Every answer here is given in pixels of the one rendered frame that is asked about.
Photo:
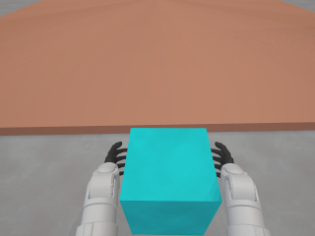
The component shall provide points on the robot right forearm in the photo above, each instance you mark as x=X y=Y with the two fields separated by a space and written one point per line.
x=242 y=203

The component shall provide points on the carton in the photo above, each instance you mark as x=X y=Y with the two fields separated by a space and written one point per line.
x=170 y=184

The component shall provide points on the left robot hand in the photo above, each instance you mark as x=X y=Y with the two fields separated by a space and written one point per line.
x=112 y=156

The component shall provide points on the robot left forearm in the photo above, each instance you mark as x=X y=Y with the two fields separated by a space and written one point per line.
x=101 y=203

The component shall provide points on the right robot hand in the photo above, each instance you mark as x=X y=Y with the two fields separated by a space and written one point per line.
x=225 y=156

